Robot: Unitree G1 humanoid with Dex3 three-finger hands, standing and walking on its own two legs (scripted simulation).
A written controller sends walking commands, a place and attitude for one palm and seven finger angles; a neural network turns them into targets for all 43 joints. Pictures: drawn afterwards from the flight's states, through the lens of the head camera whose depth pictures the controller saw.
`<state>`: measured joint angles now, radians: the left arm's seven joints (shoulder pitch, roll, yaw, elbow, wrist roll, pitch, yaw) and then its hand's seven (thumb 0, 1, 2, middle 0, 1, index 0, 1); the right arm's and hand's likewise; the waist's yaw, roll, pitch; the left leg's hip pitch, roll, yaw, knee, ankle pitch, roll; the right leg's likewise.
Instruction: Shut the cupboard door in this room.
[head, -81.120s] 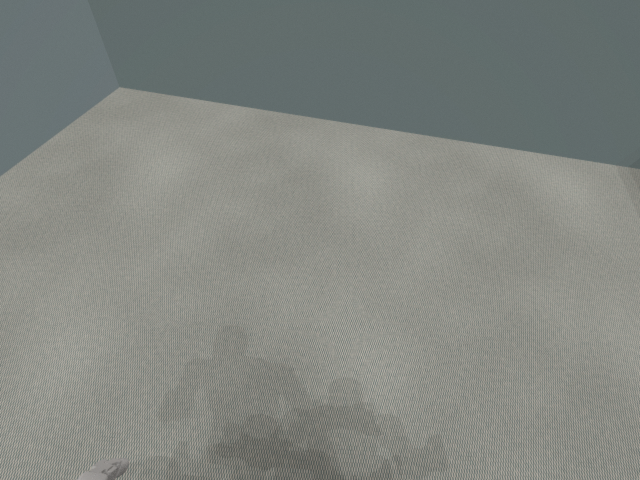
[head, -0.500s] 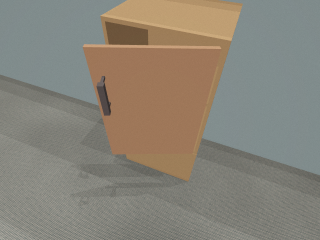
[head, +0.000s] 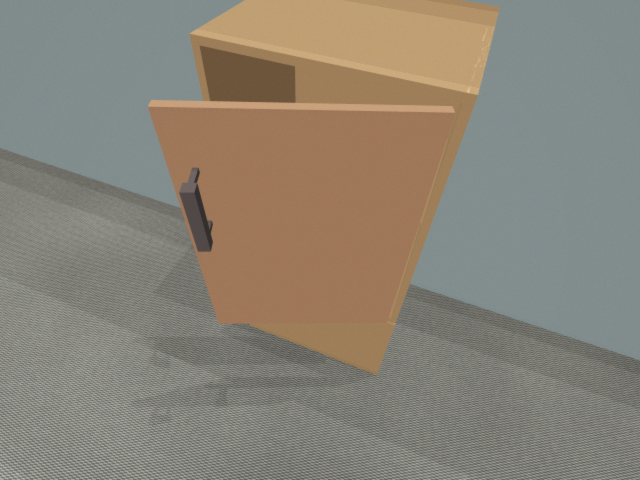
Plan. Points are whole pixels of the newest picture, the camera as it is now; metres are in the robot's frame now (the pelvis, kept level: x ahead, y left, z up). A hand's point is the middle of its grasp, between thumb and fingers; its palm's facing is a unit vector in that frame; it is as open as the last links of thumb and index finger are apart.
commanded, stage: shuffle to correct the standing spot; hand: left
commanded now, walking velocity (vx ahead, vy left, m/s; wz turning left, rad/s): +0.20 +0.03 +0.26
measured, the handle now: (199, 210) +0.50 +0.23 +0.02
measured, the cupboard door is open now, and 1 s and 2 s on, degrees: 23 23 23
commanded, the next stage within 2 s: come to a stop and stand still in 0.04 s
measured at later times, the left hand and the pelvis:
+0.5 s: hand (195, 459) +0.18 +0.19 -0.17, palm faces +0.04 -0.97 -0.24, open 7.3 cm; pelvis +0.10 +0.00 +0.00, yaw +2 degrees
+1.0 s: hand out of the picture +0.09 +0.21 -0.18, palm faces +0.15 -0.97 -0.21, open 7.3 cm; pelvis +0.06 +0.01 +0.00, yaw +5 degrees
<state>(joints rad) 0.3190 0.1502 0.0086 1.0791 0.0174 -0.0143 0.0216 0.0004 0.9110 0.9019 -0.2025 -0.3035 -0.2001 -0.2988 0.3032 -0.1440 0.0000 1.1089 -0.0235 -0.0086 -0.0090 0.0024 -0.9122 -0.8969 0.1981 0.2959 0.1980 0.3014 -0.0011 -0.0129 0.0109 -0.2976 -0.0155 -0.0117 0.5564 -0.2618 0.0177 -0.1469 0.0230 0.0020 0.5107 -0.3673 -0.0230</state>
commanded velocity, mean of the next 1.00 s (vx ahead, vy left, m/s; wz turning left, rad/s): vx -0.07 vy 0.02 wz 0.02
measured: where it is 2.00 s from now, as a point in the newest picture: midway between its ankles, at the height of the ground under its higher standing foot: outside the picture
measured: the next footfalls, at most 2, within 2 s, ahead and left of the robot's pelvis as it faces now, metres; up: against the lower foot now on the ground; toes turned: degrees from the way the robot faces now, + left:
right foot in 0.52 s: +0.20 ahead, -0.11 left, +0.00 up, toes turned -1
left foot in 0.90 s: +0.08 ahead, +0.13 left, +0.00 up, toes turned +6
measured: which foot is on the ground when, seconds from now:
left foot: down 0.00-0.52, up 0.54-0.88, down 0.90-1.00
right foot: down 0.00-0.12, up 0.14-0.50, down 0.52-0.92, up 0.94-1.00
